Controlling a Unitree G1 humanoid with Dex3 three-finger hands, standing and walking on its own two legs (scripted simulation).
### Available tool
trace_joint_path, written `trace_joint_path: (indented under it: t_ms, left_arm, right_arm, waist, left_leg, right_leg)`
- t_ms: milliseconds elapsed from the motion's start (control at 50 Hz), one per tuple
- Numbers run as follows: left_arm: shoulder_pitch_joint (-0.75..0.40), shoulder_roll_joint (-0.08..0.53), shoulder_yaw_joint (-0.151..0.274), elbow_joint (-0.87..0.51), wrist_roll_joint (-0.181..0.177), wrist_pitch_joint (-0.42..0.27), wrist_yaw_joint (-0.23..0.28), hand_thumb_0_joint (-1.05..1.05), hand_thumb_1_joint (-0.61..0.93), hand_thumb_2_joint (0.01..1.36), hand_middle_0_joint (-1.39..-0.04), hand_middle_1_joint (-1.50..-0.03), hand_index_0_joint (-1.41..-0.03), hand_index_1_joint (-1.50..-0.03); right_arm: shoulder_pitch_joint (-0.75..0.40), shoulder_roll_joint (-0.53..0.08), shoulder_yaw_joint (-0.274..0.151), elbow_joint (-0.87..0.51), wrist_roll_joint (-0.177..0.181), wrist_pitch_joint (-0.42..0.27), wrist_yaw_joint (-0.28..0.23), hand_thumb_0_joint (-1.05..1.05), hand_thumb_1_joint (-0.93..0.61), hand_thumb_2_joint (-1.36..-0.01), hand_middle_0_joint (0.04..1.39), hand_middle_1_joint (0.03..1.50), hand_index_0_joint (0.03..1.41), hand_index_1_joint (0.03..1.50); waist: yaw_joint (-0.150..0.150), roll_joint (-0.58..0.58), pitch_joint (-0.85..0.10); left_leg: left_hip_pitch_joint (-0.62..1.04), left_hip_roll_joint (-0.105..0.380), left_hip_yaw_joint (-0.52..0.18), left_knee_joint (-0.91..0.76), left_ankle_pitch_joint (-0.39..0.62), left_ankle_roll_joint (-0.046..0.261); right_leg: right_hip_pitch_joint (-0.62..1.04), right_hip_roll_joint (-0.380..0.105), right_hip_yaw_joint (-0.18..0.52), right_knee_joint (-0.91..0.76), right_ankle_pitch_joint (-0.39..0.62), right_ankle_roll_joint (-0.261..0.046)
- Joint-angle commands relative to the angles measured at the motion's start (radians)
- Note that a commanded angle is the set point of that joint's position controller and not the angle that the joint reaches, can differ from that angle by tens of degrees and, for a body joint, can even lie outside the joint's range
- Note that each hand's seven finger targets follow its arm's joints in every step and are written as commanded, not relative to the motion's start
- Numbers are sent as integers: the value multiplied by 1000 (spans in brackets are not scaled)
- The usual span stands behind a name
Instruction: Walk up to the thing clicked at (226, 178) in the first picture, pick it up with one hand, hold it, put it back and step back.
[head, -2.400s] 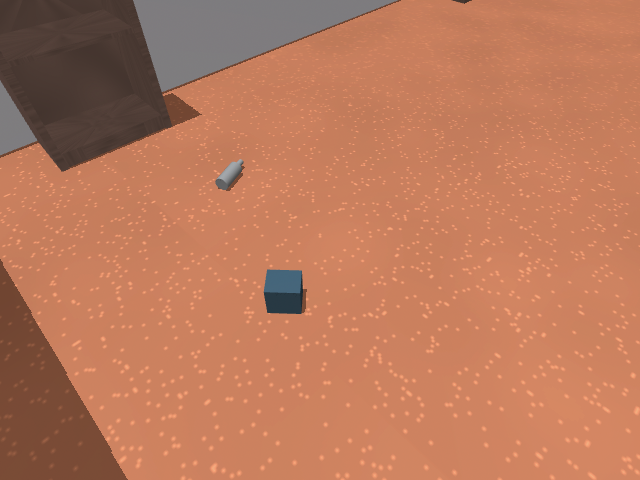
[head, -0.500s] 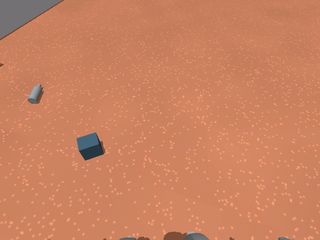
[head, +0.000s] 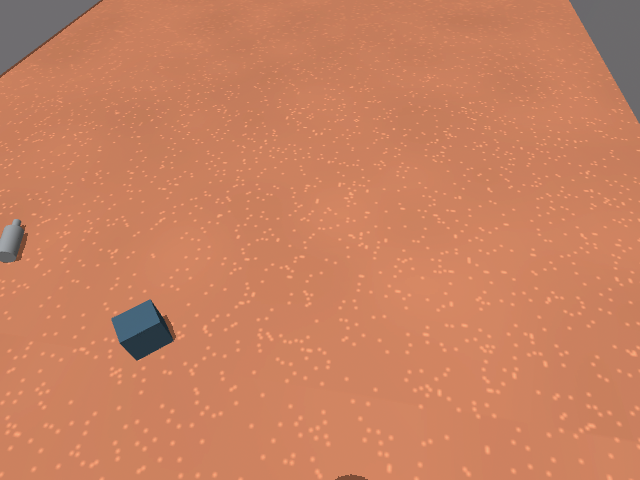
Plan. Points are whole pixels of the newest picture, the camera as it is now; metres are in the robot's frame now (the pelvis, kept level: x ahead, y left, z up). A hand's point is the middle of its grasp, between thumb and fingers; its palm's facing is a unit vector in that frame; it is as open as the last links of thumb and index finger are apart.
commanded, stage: walk up
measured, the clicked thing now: (11, 238) +1.10 +1.27 -0.71
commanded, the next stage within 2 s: stand in 0.74 s
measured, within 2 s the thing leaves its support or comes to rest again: neither
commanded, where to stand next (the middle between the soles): +0.06 +0.00 m, yaw -2 degrees
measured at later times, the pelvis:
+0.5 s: pelvis +0.01 +0.01 +0.02, yaw -4 degrees
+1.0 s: pelvis +0.01 +0.02 +0.03, yaw -3 degrees
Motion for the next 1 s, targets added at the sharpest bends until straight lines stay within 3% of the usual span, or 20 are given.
trace_joint_path:
  t_ms: [0,20,40,80,100,120,140,200,260,380,580,680,700,740,880,980]
  left_arm:
    - [-58,169,50,-78,-25,-9,16,0,900,900,-200,-300,-200,-300]
    - [-33,219,68,-41,-20,-6,24,0,900,900,-200,-300,-200,-300]
    - [-5,218,65,-22,-12,-11,23,0,900,900,-200,-300,-200,-300]
    - [-2,206,67,16,-9,-23,16,0,900,900,-200,-300,-200,-300]
    - [-29,237,72,17,-7,-29,13,0,900,900,-200,-300,-200,-300]
    - [-63,265,73,14,-6,-32,9,0,900,900,-200,-300,-200,-300]
    - [-95,266,67,17,-6,-29,7,0,900,900,-200,-300,-200,-300]
    - [-131,220,50,43,-7,-21,6,0,900,900,-200,-300,-200,-300]
    - [-123,212,46,71,-6,-22,4,0,900,900,-200,-300,-200,-300]
    - [-153,206,38,113,-17,-22,9,0,900,900,-200,-300,-200,-300]
    - [-180,197,28,163,-19,-10,11,0,900,900,-200,-300,-200,-300]
    - [-195,206,30,178,-12,-11,13,0,900,900,-200,-300,-200,-300]
    - [-206,204,29,176,-12,-12,14,0,900,900,-200,-300,-200,-300]
    - [-218,197,22,190,-10,-14,12,0,900,900,-200,-300,-200,-300]
    - [-212,195,21,219,-10,-12,12,0,900,900,-200,-300,-200,-300]
    - [-217,184,20,219,-10,-14,13,0,900,900,-200,-300,-200,-300]
  right_arm:
    - [20,-254,-67,-43,-18,-47,-20,0,-900,-900,200,300,200,300]
    - [-41,-280,-67,-50,-5,-46,-12,0,-900,-900,200,300,200,300]
    - [-81,-265,-61,-50,-11,-46,-7,0,-900,-900,200,300,200,300]
    - [-110,-217,-38,-40,-8,-38,-7,0,-900,-900,200,300,200,300]
    - [-105,-195,-31,-31,1,-32,-6,0,-900,-900,200,300,200,300]
    - [-89,-184,-26,-18,2,-27,-4,0,-900,-900,200,300,200,300]
    - [-66,-175,-25,5,0,-27,-4,0,-900,-900,200,300,200,300]
    - [-96,-186,-31,32,-2,-31,2,0,-900,-900,200,300,200,300]
    - [-106,-183,-21,51,0,-34,3,0,-900,-900,200,300,200,300]
    - [-127,-182,-17,98,6,-38,-2,0,-900,-900,200,300,200,300]
    - [-179,-187,-21,154,4,-29,-2,0,-900,-900,200,300,200,300]
    - [-194,-179,-27,165,9,-21,-2,0,-900,-900,200,300,200,300]
    - [-194,-172,-24,170,8,-19,-2,0,-900,-900,200,300,200,300]
    - [-194,-156,-15,181,2,-20,-3,0,-900,-900,200,300,200,300]
    - [-209,-159,-16,210,-2,-23,-2,0,-900,-900,200,300,200,300]
    - [-199,-159,-17,217,-4,-26,-3,0,-900,-900,200,300,200,300]
  waist:
    - [-18,69,-132]
    - [17,110,-111]
    - [38,91,-109]
    - [49,62,-82]
    - [32,25,-57]
    - [8,1,-40]
    - [-16,-8,-46]
    - [-3,-9,-35]
    - [8,-46,-67]
    - [3,-40,-137]
    - [5,-9,-143]
    - [-6,-48,-143]
    - [-9,-52,-136]
    - [-13,-31,-150]
    - [-2,-35,-131]
    - [-2,-14,-156]
  left_leg:
    - [135,219,-324,-343,81,128]
    - [37,312,-370,-348,50,206]
    - [29,290,-315,-311,86,201]
    - [-49,153,-147,-230,127,92]
    - [-76,79,-80,-173,68,40]
    - [-34,32,-35,-157,-38,18]
    - [55,30,-31,-182,-59,15]
    - [84,71,-81,-276,-83,46]
    - [77,80,-75,-302,-51,49]
    - [166,84,-34,-307,173,34]
    - [222,109,-17,-380,186,36]
    - [255,89,21,-343,194,27]
    - [256,85,21,-353,189,24]
    - [255,90,-14,-399,273,12]
    - [291,93,-22,-444,237,4]
    - [287,99,-22,-450,302,0]
  right_leg:
    - [-108,-14,78,6,107,-32]
    - [-11,-6,-5,65,-119,-25]
    - [27,-28,-1,-6,-141,-30]
    - [120,-52,77,-178,85,-58]
    - [95,-102,194,-250,99,-89]
    - [19,-155,275,-287,21,-114]
    - [-62,-176,289,-304,-23,-123]
    - [-65,-94,177,-301,-22,-71]
    - [11,-89,165,-294,70,-62]
    - [76,-101,147,-278,309,-48]
    - [101,-99,128,-309,339,-33]
    - [97,-118,148,-348,383,-39]
    - [85,-122,161,-361,372,-39]
    - [143,-134,129,-384,415,-14]
    - [138,-135,111,-440,339,-9]
    - [184,-140,94,-434,396,-5]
